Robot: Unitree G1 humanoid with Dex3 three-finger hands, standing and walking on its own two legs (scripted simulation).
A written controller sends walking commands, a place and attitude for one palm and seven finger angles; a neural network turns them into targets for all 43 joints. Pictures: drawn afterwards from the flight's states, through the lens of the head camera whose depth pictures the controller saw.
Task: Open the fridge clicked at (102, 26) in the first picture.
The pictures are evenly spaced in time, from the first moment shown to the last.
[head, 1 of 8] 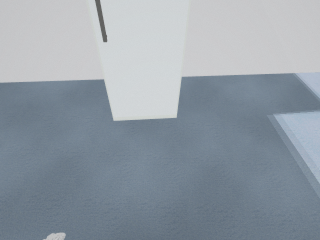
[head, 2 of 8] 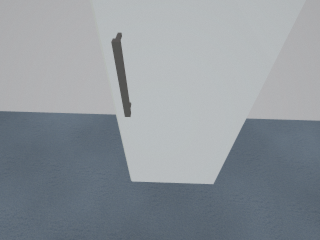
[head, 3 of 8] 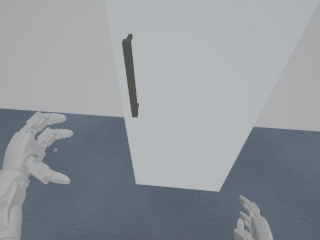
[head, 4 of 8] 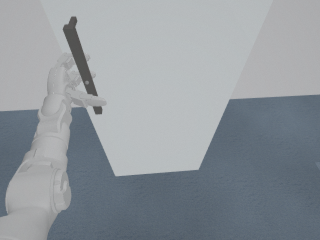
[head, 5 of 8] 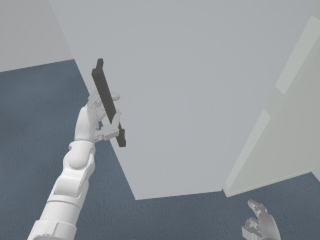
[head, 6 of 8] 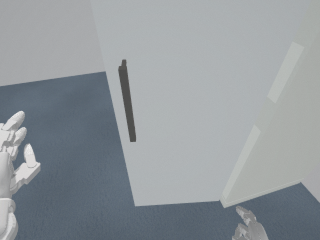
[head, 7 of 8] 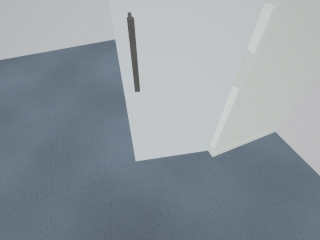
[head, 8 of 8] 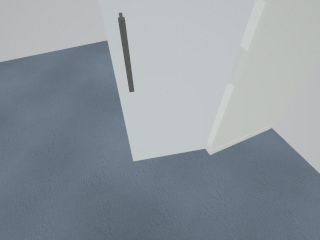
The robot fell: no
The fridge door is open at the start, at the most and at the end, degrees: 0 81 77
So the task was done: yes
